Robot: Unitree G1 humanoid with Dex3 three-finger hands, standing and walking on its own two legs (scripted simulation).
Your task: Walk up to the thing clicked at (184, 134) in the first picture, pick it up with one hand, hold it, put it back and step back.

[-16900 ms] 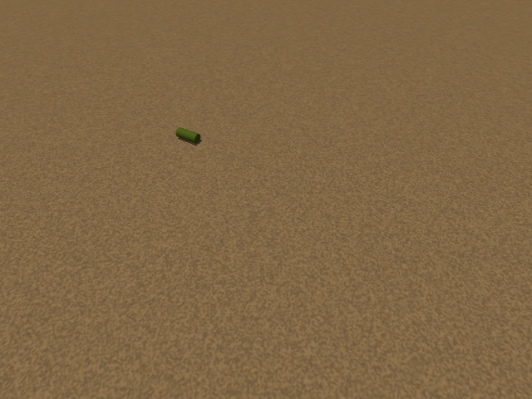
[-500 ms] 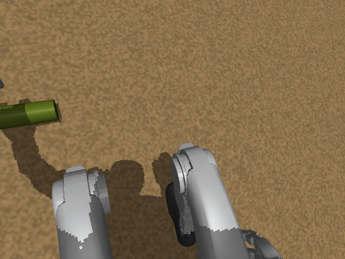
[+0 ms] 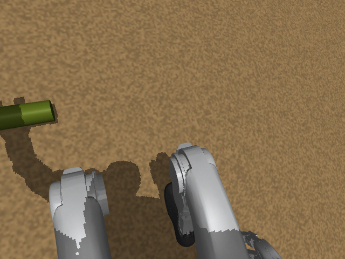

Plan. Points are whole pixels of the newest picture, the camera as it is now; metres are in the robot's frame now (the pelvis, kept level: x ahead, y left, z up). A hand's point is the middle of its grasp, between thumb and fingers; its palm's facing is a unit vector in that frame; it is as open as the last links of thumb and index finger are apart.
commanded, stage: rise first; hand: left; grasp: from above
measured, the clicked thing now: (23, 115) +0.49 +0.29 -0.29
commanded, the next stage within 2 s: approach in 0.60 s
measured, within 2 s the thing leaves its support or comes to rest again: neither
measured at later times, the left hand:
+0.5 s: hand out of the picture +0.45 +0.34 -0.17, palm faces -0.44 -0.10 -0.89, open 14.1 cm
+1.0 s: hand out of the picture +0.47 +0.30 -0.16, palm faces -0.43 -0.07 -0.90, open 14.1 cm
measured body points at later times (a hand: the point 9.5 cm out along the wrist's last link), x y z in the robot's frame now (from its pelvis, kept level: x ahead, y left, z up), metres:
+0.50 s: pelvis +0.00 +0.00 +0.00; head +0.23 +0.10 +0.37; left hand +0.46 +0.34 -0.12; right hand +0.06 -0.27 -0.08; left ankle +0.06 +0.12 -0.29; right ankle +0.11 -0.15 -0.29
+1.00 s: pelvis +0.00 +0.00 +0.00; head +0.23 +0.09 +0.38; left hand +0.49 +0.30 -0.11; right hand +0.05 -0.27 -0.08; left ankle +0.06 +0.12 -0.29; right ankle +0.11 -0.15 -0.29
